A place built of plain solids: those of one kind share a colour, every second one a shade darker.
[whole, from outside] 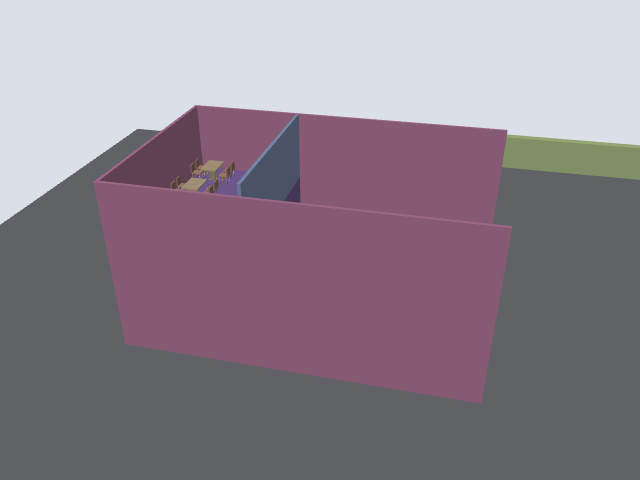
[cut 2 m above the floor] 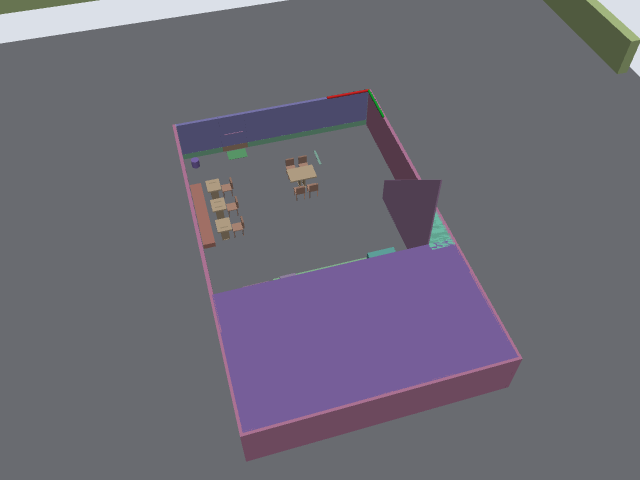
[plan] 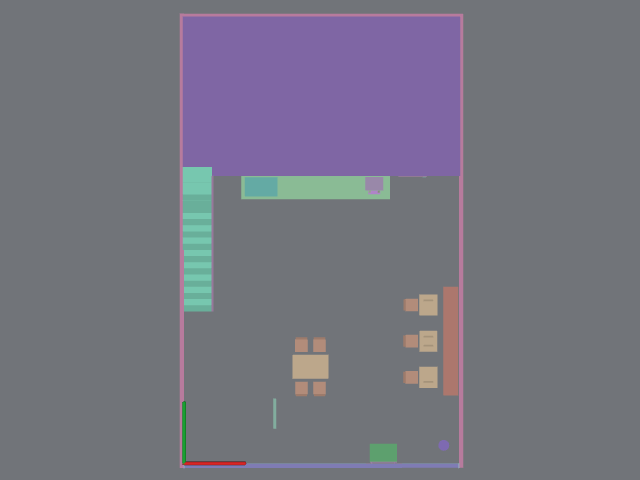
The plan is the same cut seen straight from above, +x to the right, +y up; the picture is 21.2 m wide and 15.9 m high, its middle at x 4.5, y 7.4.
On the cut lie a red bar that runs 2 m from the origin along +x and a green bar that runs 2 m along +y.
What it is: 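A cafe in an old town house with an upstairs room, fitted out in the 2010s to 2020s; 9.1 x 14.8 m; the hall at street level under a ceiling 2.80 m high, its front glazed onto the street; over the flight a stairwell up to the upstairs room's ceiling, 7.70 m over the hall's floor; the upstairs room 4.44 m over the hall's floor, over the rear 5.2 m, shut by plain walls, lit by lamps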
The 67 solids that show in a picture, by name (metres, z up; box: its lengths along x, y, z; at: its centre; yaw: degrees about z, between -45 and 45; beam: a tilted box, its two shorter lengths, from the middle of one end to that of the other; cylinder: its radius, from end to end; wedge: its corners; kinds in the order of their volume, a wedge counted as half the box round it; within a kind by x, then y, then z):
{
 "upper_1": {"box": [9.2, 5.28, 4.49], "at": [4.55, 12.16, 2.19]},
 "street_hedge_1": {"box": [0.6, 15.85, 2.25], "at": [-14.7, -8.07, 1.07]},
 "street_hedge_2": {"box": [39.1, 0.6, 2.25], "at": [4.55, -16.3, 1.07]},
 "street_hedge_3": {"box": [0.6, 15.85, 2.25], "at": [23.8, -8.07, 1.07]},
 "wall_1": {"box": [0.15, 15.05, 7.75], "at": [-0.07, 7.38, 3.83]},
 "wall_2": {"box": [9.4, 0.15, 7.75], "at": [4.55, 14.82, 3.83]},
 "wall_3": {"box": [0.15, 15.05, 7.75], "at": [9.18, 7.38, 3.83]},
 "stair_step_1": {"box": [0.97, 0.41, 0.24], "at": [0.43, 5.24, 0.07]},
 "stair_step_2": {"box": [0.97, 0.41, 0.43], "at": [0.43, 5.44, 0.17]},
 "stair_step_3": {"box": [0.97, 0.41, 0.63], "at": [0.43, 5.64, 0.26]},
 "stair_step_4": {"box": [0.97, 0.41, 0.82], "at": [0.43, 5.85, 0.36]},
 "stair_step_5": {"box": [0.97, 0.41, 1.01], "at": [0.43, 6.05, 0.46]},
 "stair_step_6": {"box": [0.97, 0.41, 1.2], "at": [0.43, 6.26, 0.55]},
 "stair_step_7": {"box": [0.97, 0.41, 1.4], "at": [0.43, 6.46, 0.65]},
 "stair_step_8": {"box": [0.97, 0.41, 1.59], "at": [0.43, 6.66, 0.74]},
 "stair_step_9": {"box": [0.97, 0.41, 1.78], "at": [0.43, 6.87, 0.84]},
 "stair_step_10": {"box": [0.97, 0.41, 1.97], "at": [0.43, 7.07, 0.94]},
 "stair_step_11": {"box": [0.97, 0.41, 2.17], "at": [0.43, 7.28, 1.03]},
 "stair_step_12": {"box": [0.97, 0.41, 2.36], "at": [0.43, 7.48, 1.13]},
 "stair_step_13": {"box": [0.97, 0.41, 2.55], "at": [0.43, 7.68, 1.23]},
 "stair_step_14": {"box": [0.97, 0.41, 2.74], "at": [0.43, 7.89, 1.32]},
 "stair_step_15": {"box": [0.97, 0.41, 2.94], "at": [0.43, 8.09, 1.42]},
 "stair_step_16": {"box": [0.97, 0.41, 3.13], "at": [0.43, 8.3, 1.51]},
 "stair_step_17": {"box": [0.97, 0.41, 3.32], "at": [0.43, 8.5, 1.61]},
 "stair_step_18": {"box": [0.97, 0.41, 3.51], "at": [0.43, 8.7, 1.71]},
 "stair_step_19": {"box": [0.97, 0.41, 3.71], "at": [0.43, 8.91, 1.8]},
 "stair_step_20": {"box": [0.97, 0.41, 3.9], "at": [0.43, 9.11, 1.9]},
 "stair_step_21": {"box": [0.97, 0.41, 4.09], "at": [0.43, 9.32, 2.0]},
 "stair_step_22": {"box": [0.97, 0.5, 4.28], "at": [0.43, 9.57, 2.09]},
 "entrance_wall_1": {"box": [8.13, 0.15, 3.31], "at": [5.04, 9.6, 6.04]},
 "window_wall_1": {"box": [6.0, 0.15, 2.85], "at": [3.0, -0.07, 1.38]},
 "window_wall_2": {"box": [1.2, 0.15, 2.85], "at": [6.6, -0.07, 1.38]},
 "window_wall_3": {"box": [1.9, 0.15, 2.85], "at": [8.15, -0.07, 1.38]},
 "stair_guard_1": {"wedge": [[0.91, 5.03, -0.02], [0.91, 5.03, 1.14], [0.91, 9.53, -0.02], [0.91, 9.53, 5.4], [0.97, 5.03, -0.02], [0.97, 5.03, 1.14], [0.97, 9.53, -0.02], [0.97, 9.53, 5.4]]},
 "bench_upholstered_1": {"box": [0.5, 3.6, 0.25], "at": [8.83, 4.05, 0.33]},
 "meeting_table_1": {"box": [1.2, 0.8, 0.07], "at": [4.18, 3.2, 0.71]},
 "meeting_table_2": {"box": [1.2, 0.8, 0.07], "at": [5.6, 13.64, 5.15]},
 "meeting_table_3": {"box": [0.06, 0.32, 0.8], "at": [7.7, 13.64, 4.79]},
 "meeting_table_4": {"box": [1.2, 0.8, 0.07], "at": [7.8, 13.64, 5.15]},
 "meeting_table_5": {"box": [0.6, 0.7, 0.07], "at": [8.09, 2.85, 0.71]},
 "meeting_table_6": {"box": [0.32, 0.06, 0.8], "at": [8.09, 3.0, 0.35]},
 "meeting_table_7": {"box": [0.6, 0.7, 0.07], "at": [8.09, 4.05, 0.71]},
 "meeting_table_8": {"box": [0.32, 0.06, 0.8], "at": [8.09, 4.2, 0.35]},
 "meeting_table_9": {"box": [0.6, 0.7, 0.07], "at": [8.09, 5.25, 0.71]},
 "meeting_table_10": {"box": [0.32, 0.06, 0.8], "at": [8.09, 5.4, 0.35]},
 "display_1": {"box": [1.08, 0.64, 0.38], "at": [2.55, 9.16, 1.23]},
 "counter_top_1": {"box": [4.93, 0.78, 0.04], "at": [4.36, 9.14, 1.02]},
 "stallriser_1": {"box": [6.0, 0.05, 0.35], "at": [3.0, -0.02, 0.12]},
 "stallriser_2": {"box": [1.9, 0.05, 0.35], "at": [8.15, -0.02, 0.12]},
 "coffee_machine_1": {"box": [0.6, 0.45, 0.45], "at": [6.3, 9.26, 1.26]},
 "side_chair_1": {"box": [0.38, 0.08, 0.38], "at": [3.88, 2.26, 0.65]},
 "side_chair_2": {"box": [0.42, 0.42, 0.04], "at": [3.88, 2.5, 0.43]},
 "side_chair_3": {"box": [0.42, 0.42, 0.04], "at": [3.88, 3.9, 0.43]},
 "side_chair_4": {"box": [0.38, 0.08, 0.38], "at": [3.88, 4.14, 0.65]},
 "side_chair_5": {"box": [0.38, 0.08, 0.38], "at": [4.49, 2.26, 0.65]},
 "side_chair_6": {"box": [0.42, 0.42, 0.04], "at": [4.49, 2.5, 0.43]},
 "side_chair_7": {"box": [0.42, 0.42, 0.04], "at": [4.49, 3.9, 0.43]},
 "side_chair_8": {"box": [0.38, 0.08, 0.38], "at": [4.49, 4.14, 0.65]},
 "side_chair_9": {"box": [0.38, 0.08, 0.38], "at": [5.9, 12.7, 5.09]},
 "side_chair_10": {"box": [0.38, 0.08, 0.38], "at": [5.9, 14.58, 5.09]},
 "side_chair_11": {"box": [0.42, 0.42, 0.04], "at": [7.54, 2.85, 0.43]},
 "side_chair_12": {"box": [0.42, 0.42, 0.04], "at": [7.54, 4.05, 0.43]},
 "side_chair_13": {"box": [0.42, 0.42, 0.04], "at": [7.54, 5.25, 0.43]},
 "plant_pot_1": {"cylinder": 0.18, "from": [8.6, 0.6, 0.0], "to": [8.6, 0.6, 0.38]},
 "door_mat_1": {"box": [0.9, 0.6, 0.07], "at": [6.6, 0.35, -0.02]},
 "street_door_kick_1": {"box": [1.2, 0.05, 0.35], "at": [6.6, -0.02, 0.12]},
 "cable_protector_1": {"box": [0.1, 1.0, 0.07], "at": [3.0, 1.65, -0.01]}
}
